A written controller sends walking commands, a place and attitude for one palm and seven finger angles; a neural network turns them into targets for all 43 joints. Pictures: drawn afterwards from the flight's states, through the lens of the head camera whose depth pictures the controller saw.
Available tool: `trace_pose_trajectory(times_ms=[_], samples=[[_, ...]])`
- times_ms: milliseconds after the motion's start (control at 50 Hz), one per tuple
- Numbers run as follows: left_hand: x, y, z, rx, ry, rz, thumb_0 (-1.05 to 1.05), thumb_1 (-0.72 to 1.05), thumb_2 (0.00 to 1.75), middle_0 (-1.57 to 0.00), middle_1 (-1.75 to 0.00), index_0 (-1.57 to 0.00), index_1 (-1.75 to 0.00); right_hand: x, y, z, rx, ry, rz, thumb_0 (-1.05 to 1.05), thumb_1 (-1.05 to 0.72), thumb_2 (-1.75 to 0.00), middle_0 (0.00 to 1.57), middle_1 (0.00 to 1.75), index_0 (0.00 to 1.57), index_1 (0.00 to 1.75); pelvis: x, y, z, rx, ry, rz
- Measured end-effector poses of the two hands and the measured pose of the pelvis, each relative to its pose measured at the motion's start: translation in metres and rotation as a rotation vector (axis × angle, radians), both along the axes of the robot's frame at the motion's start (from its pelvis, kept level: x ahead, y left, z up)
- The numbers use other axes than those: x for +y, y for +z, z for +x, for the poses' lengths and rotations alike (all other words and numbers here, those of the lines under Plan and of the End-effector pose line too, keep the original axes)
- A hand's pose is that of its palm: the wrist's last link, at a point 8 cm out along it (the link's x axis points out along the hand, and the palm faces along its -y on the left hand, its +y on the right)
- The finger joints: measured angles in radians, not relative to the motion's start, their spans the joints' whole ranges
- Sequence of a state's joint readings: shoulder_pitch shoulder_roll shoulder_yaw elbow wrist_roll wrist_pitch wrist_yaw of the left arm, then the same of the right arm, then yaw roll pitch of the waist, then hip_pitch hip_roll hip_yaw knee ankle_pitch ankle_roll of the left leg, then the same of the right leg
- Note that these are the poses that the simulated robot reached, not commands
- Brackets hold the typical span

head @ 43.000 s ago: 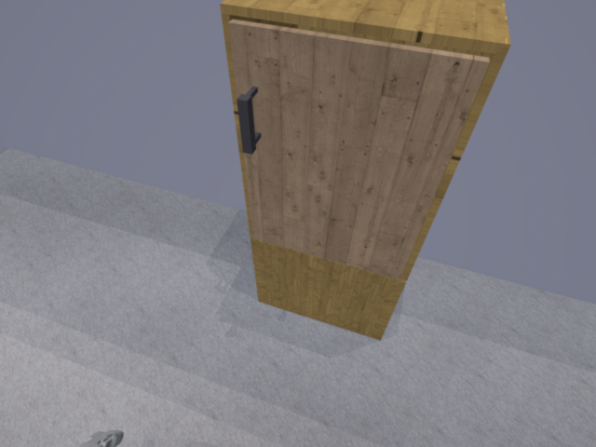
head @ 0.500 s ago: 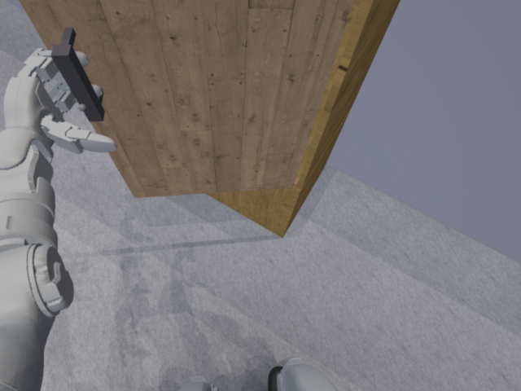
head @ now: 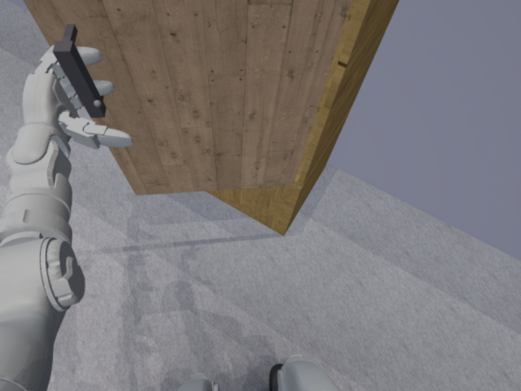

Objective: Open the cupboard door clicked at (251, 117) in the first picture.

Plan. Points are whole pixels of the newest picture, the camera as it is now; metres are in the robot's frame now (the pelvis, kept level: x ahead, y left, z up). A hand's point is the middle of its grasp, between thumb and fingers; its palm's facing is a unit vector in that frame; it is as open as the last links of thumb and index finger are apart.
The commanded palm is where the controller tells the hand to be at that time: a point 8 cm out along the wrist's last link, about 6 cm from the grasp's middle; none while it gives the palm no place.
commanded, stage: slide the fingers in behind the handle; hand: left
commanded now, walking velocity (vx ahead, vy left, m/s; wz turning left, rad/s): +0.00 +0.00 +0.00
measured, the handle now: (84, 73) +0.57 +0.22 +0.11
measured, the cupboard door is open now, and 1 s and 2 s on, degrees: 37 37 55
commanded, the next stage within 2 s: close the thumb around the handle in 0.14 s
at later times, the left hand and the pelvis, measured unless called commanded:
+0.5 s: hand (97, 101) +0.52 +0.20 +0.11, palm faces +0.01 -1.00 +0.00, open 12.1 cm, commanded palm +0.49 +0.24 +0.11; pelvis +0.00 +0.00 +0.00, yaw +0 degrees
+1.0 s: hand (97, 101) +0.52 +0.20 +0.11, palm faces +0.01 -1.00 +0.00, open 5.6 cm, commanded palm +0.50 +0.24 +0.11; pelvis +0.00 +0.00 +0.00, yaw +0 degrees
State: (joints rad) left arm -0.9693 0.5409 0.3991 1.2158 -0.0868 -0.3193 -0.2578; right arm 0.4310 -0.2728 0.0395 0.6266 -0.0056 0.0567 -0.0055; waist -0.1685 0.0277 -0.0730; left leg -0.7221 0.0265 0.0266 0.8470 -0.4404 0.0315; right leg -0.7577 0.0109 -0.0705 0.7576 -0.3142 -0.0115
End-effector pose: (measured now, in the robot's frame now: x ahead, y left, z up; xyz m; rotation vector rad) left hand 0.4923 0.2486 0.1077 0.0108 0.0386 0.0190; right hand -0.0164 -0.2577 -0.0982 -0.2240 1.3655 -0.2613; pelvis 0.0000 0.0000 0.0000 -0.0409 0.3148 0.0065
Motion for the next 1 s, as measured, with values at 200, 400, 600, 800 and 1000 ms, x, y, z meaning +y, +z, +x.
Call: trace_pose_trajectory(times_ms=[200,400,600,800,1000], samples=[[0.003,-0.001,0.002,0.000,-0.009,-0.010,-0.01,-0.50,0.30,-0.30,-1.20,-0.30,-1.20,-0.002,0.003,-0.008,0.006,-0.012,-0.016,0.01,-0.91,-0.90,0.20,0.30,0.20,0.30,0.001,0.000,-0.001,0.005,-0.007,-0.001],[0.000,0.003,0.004,-0.021,-0.013,-0.008,-0.01,-0.40,0.34,-0.31,-1.21,-0.31,-1.21,-0.001,0.002,-0.006,0.017,-0.001,-0.016,0.01,-0.91,-0.90,0.20,0.30,0.20,0.30,0.003,-0.001,0.000,0.012,0.001,-0.004],[0.002,-0.002,0.004,-0.001,-0.007,-0.002,0.00,0.04,0.53,-0.34,-1.25,-0.34,-1.26,0.002,0.002,0.000,-0.007,-0.002,-0.010,0.01,-0.91,-0.90,0.20,0.30,0.20,0.30,0.003,-0.001,0.001,0.011,-0.005,-0.004],[0.002,-0.001,0.004,-0.007,-0.008,-0.003,0.01,0.58,0.76,-0.38,-1.31,-0.38,-1.32,0.002,0.001,0.002,-0.003,-0.003,-0.009,0.01,-0.91,-0.90,0.20,0.30,0.20,0.30,0.003,-0.001,0.003,0.012,-0.003,-0.005],[0.002,-0.001,0.006,-0.001,-0.008,-0.007,0.01,0.73,0.82,-0.37,-1.34,-0.39,-1.35,0.000,0.002,0.003,-0.004,-0.003,-0.013,0.01,-0.91,-0.90,0.20,0.30,0.20,0.30,0.003,-0.001,0.003,0.013,-0.004,-0.004]])
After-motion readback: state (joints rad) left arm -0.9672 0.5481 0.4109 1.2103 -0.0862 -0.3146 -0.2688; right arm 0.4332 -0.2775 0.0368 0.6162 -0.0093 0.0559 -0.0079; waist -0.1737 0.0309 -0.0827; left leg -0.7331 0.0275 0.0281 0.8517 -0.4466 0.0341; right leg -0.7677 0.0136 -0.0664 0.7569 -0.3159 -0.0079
